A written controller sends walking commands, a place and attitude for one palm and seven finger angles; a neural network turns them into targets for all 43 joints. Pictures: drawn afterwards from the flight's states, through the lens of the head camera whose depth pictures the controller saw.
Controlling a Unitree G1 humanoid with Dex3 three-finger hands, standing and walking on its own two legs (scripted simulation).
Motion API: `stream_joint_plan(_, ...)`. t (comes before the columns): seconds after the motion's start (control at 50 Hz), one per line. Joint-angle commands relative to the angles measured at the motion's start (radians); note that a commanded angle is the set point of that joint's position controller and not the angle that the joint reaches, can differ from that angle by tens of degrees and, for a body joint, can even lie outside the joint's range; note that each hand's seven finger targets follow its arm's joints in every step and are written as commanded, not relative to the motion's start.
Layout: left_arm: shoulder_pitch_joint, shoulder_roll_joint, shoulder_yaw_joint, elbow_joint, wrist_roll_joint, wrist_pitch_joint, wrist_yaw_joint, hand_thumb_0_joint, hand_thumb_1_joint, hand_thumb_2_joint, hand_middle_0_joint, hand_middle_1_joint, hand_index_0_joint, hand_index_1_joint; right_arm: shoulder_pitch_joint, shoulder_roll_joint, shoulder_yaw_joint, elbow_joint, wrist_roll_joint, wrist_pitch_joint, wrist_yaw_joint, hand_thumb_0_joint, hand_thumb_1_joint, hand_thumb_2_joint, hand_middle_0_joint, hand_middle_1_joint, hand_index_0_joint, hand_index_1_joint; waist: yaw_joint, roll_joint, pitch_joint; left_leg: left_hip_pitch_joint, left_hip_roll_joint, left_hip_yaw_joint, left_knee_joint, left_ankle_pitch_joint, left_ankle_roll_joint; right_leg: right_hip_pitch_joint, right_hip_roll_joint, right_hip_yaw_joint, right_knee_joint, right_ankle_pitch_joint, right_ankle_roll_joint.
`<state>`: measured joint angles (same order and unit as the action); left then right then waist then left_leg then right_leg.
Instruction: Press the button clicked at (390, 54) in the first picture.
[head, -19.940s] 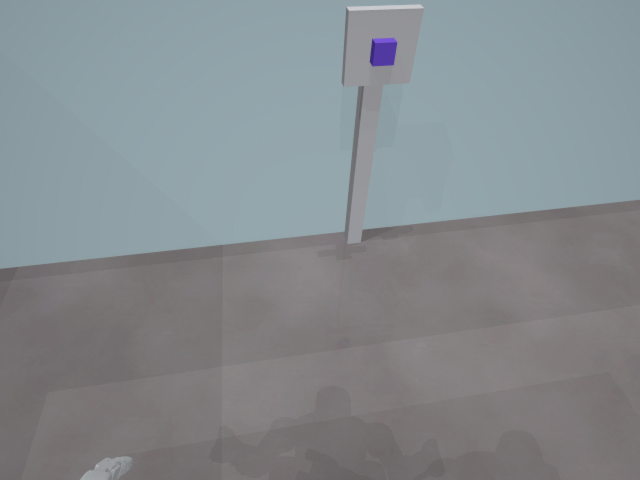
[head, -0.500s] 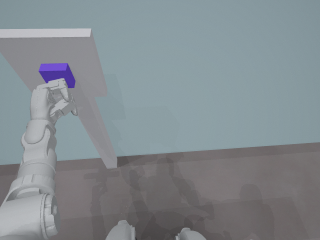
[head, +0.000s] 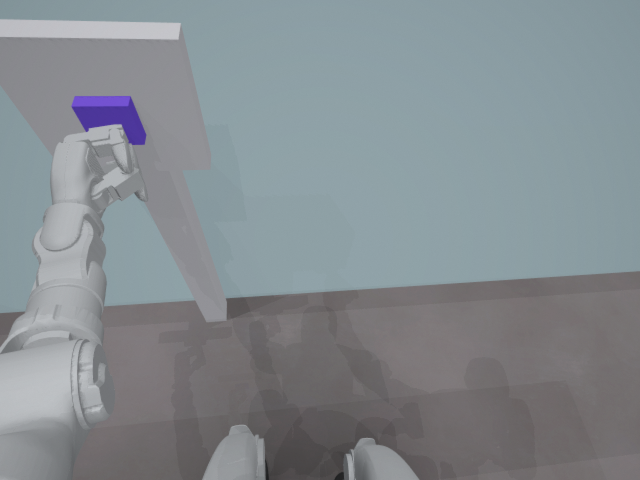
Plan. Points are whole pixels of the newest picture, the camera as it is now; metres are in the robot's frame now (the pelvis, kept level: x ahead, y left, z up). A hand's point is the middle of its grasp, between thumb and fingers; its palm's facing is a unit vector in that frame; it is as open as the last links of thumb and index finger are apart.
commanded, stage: hold the button down briefly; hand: left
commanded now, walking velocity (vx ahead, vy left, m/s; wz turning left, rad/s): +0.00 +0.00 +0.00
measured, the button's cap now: (113, 116) +0.53 +0.24 +0.12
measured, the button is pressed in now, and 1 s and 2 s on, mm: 12 0 0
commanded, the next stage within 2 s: pull the fist back off the button in 0.28 s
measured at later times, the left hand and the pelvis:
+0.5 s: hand (134, 172) +0.47 +0.21 +0.08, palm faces +0.08 -1.00 -0.02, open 3.0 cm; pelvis -0.01 +0.01 -0.01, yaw +0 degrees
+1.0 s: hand (133, 187) +0.45 +0.21 +0.08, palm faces +0.07 -1.00 -0.01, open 3.2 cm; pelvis +0.02 +0.01 +0.01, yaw -1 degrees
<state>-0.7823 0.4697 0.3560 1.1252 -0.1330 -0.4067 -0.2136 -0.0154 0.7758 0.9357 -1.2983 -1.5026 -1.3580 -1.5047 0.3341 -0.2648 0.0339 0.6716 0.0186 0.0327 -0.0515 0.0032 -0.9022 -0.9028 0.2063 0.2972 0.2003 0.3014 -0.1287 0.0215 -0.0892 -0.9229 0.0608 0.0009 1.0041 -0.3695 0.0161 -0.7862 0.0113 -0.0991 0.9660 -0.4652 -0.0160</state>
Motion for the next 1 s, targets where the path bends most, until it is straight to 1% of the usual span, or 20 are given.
stream_joint_plan(0.0,-0.641,0.241,-0.002,-0.23,-0.01,-0.07,0.033,0.0,0.9,0.9,-1.3,-1.5,-1.3,-1.5,0.119,-0.181,-0.063,-0.058,-0.002,-0.037,-0.013,0.0,-0.9,-0.9,0.2,0.3,0.2,0.3,-0.079,0.126,-0.378,0.43,-0.021,-0.089,-0.132,0.001,0.015,-0.093,0.034,0.07,-0.165,0.068,0.005)
stream_joint_plan(0.06,-0.671,0.245,-0.006,-0.231,-0.01,-0.07,0.04,0.0,0.9,0.9,-1.3,-1.5,-1.3,-1.5,0.125,-0.187,-0.062,-0.055,-0.003,-0.048,-0.014,0.0,-0.9,-0.9,0.2,0.3,0.2,0.3,-0.089,0.125,-0.406,0.431,-0.02,-0.089,-0.127,-0.012,0.019,-0.099,0.034,0.073,-0.162,0.059,0.008)
stream_joint_plan(0.08,-0.677,0.266,0.007,-0.225,-0.012,-0.068,0.043,0.0,0.9,0.9,-1.3,-1.5,-1.3,-1.5,0.13,-0.19,-0.06,-0.05,-0.004,-0.051,-0.017,0.0,-0.9,-0.9,0.2,0.3,0.2,0.3,-0.089,0.106,-0.403,0.418,-0.018,-0.092,-0.126,-0.023,0.019,-0.093,0.034,0.073,-0.163,0.054,0.009)
stream_joint_plan(0.16,-0.695,0.259,-0.011,-0.207,-0.013,-0.059,0.041,0.0,0.9,0.9,-1.3,-1.5,-1.3,-1.5,0.132,-0.193,-0.054,-0.049,-0.001,-0.062,-0.018,0.0,-0.9,-0.9,0.2,0.3,0.2,0.3,-0.097,0.114,-0.377,0.383,-0.021,-0.089,-0.131,-0.075,0.022,-0.101,0.032,0.078,-0.167,0.025,0.01)
stream_joint_plan(0.26,-0.706,0.313,0.023,-0.217,-0.006,-0.061,0.044,0.0,0.9,0.9,-1.3,-1.5,-1.3,-1.5,0.144,-0.198,-0.055,-0.051,-0.005,-0.07,-0.018,0.0,-0.9,-0.9,0.2,0.3,0.2,0.3,-0.084,0.141,-0.418,0.391,-0.022,-0.093,-0.128,-0.062,0.019,-0.095,0.032,0.076,-0.157,0.029,0.006)
stream_joint_plan(0.28,-0.693,0.276,-0.001,-0.203,-0.008,-0.057,0.042,0.0,0.9,0.9,-1.3,-1.5,-1.3,-1.5,0.141,-0.194,-0.055,-0.052,-0.004,-0.07,-0.017,0.0,-0.9,-0.9,0.2,0.3,0.2,0.3,-0.09,0.133,-0.403,0.397,-0.02,-0.096,-0.132,-0.069,0.018,-0.107,0.034,0.072,-0.16,0.026,0.006)
stream_joint_plan(0.32,-0.696,0.278,0.005,-0.208,-0.011,-0.056,0.043,0.0,0.9,0.9,-1.3,-1.5,-1.3,-1.5,0.142,-0.194,-0.054,-0.051,-0.005,-0.074,-0.015,0.0,-0.9,-0.9,0.2,0.3,0.2,0.3,-0.085,0.143,-0.392,0.393,-0.02,-0.097,-0.134,-0.081,0.016,-0.11,0.034,0.071,-0.16,0.023,0.005)
stream_joint_plan(0.38,-0.703,0.259,-0.008,-0.201,-0.013,-0.053,0.053,0.0,0.9,0.9,-1.3,-1.5,-1.3,-1.5,0.139,-0.197,-0.054,-0.046,-0.006,-0.077,-0.014,0.0,-0.9,-0.9,0.2,0.3,0.2,0.3,-0.097,0.134,-0.358,0.392,-0.016,-0.105,-0.144,-0.112,0.016,-0.139,0.032,0.065,-0.161,0.01,0.006)
stream_joint_plan(0.46,-0.643,0.273,0.028,-0.226,-0.007,-0.063,0.058,0.0,0.9,0.9,-1.3,-1.5,-1.3,-1.5,0.142,-0.197,-0.063,-0.057,-0.012,-0.076,-0.007,0.0,-0.9,-0.9,0.2,0.3,0.2,0.3,-0.066,0.14,-0.431,0.428,-0.022,-0.099,-0.139,-0.042,0.015,-0.099,0.033,0.064,-0.157,0.041,0.0)
stream_joint_plan(0.54,-0.59,0.235,0.015,-0.255,-0.01,-0.072,0.052,0.0,0.9,0.9,-1.3,-1.5,-1.3,-1.5,0.133,-0.187,-0.067,-0.067,-0.012,-0.067,0.003,0.0,-0.9,-0.9,0.2,0.3,0.2,0.3,-0.049,0.132,-0.428,0.441,-0.023,-0.094,-0.138,-0.003,0.014,-0.078,0.035,0.06,-0.158,0.06,-0.003)
stream_joint_plan(0.56,-0.568,0.21,0.0,-0.243,-0.011,-0.068,0.051,0.0,0.9,0.9,-1.3,-1.5,-1.3,-1.5,0.127,-0.185,-0.066,-0.069,-0.009,-0.063,0.004,0.0,-0.9,-0.9,0.2,0.3,0.2,0.3,-0.051,0.118,-0.405,0.436,-0.022,-0.092,-0.145,-0.019,0.013,-0.084,0.036,0.057,-0.163,0.052,-0.001)
stream_joint_plan(0.6,-0.544,0.247,0.031,-0.242,-0.015,-0.061,0.053,0.0,0.9,0.9,-1.3,-1.5,-1.3,-1.5,0.119,-0.188,-0.067,-0.073,-0.007,-0.057,0.001,0.0,-0.9,-0.9,0.2,0.3,0.2,0.3,-0.047,0.07,-0.369,0.379,-0.026,-0.078,-0.143,-0.043,0.019,-0.052,0.034,0.068,-0.176,0.04,0.005)
stream_joint_plan(0.64,-0.527,0.221,0.013,-0.278,-0.013,-0.069,0.049,0.0,0.9,0.9,-1.3,-1.5,-1.3,-1.5,0.113,-0.181,-0.067,-0.085,-0.005,-0.055,0.003,0.0,-0.9,-0.9,0.2,0.3,0.2,0.3,-0.038,0.103,-0.388,0.404,-0.029,-0.074,-0.145,-0.02,0.019,-0.044,0.033,0.068,-0.171,0.053,0.001)
stream_joint_plan(0.7,-0.445,0.191,0.006,-0.311,-0.021,-0.069,0.042,0.0,0.9,0.9,-1.3,-1.5,-1.3,-1.5,0.103,-0.174,-0.071,-0.098,-0.002,-0.046,0.006,0.0,-0.9,-0.9,0.2,0.3,0.2,0.3,-0.017,0.108,-0.401,0.444,-0.027,-0.07,-0.152,0.031,0.015,-0.024,0.036,0.06,-0.173,0.085,-0.001)
stream_joint_plan(0.72,-0.402,0.195,0.015,-0.314,-0.023,-0.068,0.04,0.0,0.9,0.9,-1.3,-1.5,-1.3,-1.5,0.099,-0.173,-0.071,-0.104,-0.001,-0.043,0.006,0.0,-0.9,-0.9,0.2,0.3,0.2,0.3,-0.001,0.111,-0.403,0.449,-0.027,-0.069,-0.156,0.044,0.013,-0.011,0.038,0.058,-0.174,0.093,-0.004)
stream_joint_plan(0.76,-0.36,0.174,0.007,-0.33,-0.032,-0.067,0.034,0.0,0.9,0.9,-1.3,-1.5,-1.3,-1.5,0.091,-0.17,-0.071,-0.112,0.002,-0.037,0.009,0.0,-0.9,-0.9,0.2,0.3,0.2,0.3,0.002,0.101,-0.398,0.46,-0.027,-0.065,-0.156,0.074,0.013,0.0,0.039,0.055,-0.174,0.116,-0.004)
stream_joint_plan(0.82,-0.28,0.18,0.026,-0.361,-0.045,-0.059,0.031,0.0,0.9,0.9,-1.3,-1.5,-1.3,-1.5,0.08,-0.167,-0.074,-0.126,0.006,-0.029,0.008,0.0,-0.9,-0.9,0.2,0.3,0.2,0.3,0.019,0.052,-0.382,0.438,-0.029,-0.053,-0.159,0.095,0.017,0.049,0.041,0.059,-0.185,0.14,-0.001)
stream_joint_plan(0.92,-0.051,0.129,0.017,-0.533,-0.071,-0.049,0.021,0.0,0.9,0.9,-1.3,-1.5,-1.3,-1.5,0.053,-0.153,-0.081,-0.17,0.012,-0.021,0.017,0.0,-0.9,-0.9,0.2,0.3,0.2,0.3,0.067,0.09,-0.442,0.525,-0.031,-0.034,-0.165,0.271,0.01,0.132,0.042,0.052,-0.177,0.294,-0.006)
stream_joint_plan(0.94,0.002,0.1,-0.001,-0.545,-0.079,-0.04,0.019,0.0,0.9,0.9,-1.3,-1.5,-1.3,-1.5,0.047,-0.149,-0.079,-0.18,0.014,-0.022,0.021,0.0,-0.9,-0.9,0.2,0.3,0.2,0.3,0.067,0.088,-0.422,0.518,-0.033,-0.029,-0.163,0.292,0.012,0.145,0.043,0.053,-0.179,0.323,-0.007)
stream_joint_plan(0.98,0.064,0.083,-0.006,-0.572,-0.089,-0.017,0.018,0.0,0.9,0.9,-1.3,-1.5,-1.3,-1.5,0.037,-0.147,-0.081,-0.182,0.019,-0.018,0.022,0.0,-0.9,-0.9,0.2,0.3,0.2,0.3,0.061,0.037,-0.369,0.489,-0.031,-0.021,-0.168,0.301,0.015,0.158,0.043,0.051,-0.185,0.357,0.002)
